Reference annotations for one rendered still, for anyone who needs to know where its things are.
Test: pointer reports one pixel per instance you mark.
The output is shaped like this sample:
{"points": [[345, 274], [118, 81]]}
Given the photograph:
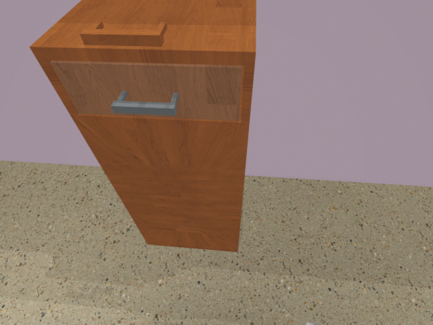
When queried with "cabinet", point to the cabinet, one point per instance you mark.
{"points": [[180, 179]]}

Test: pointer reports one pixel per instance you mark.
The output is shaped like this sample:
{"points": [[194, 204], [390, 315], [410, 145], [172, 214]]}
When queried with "drawer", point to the drawer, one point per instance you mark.
{"points": [[210, 92]]}

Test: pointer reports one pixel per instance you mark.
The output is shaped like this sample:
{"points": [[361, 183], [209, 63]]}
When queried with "handle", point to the handle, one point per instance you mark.
{"points": [[155, 108], [150, 38]]}

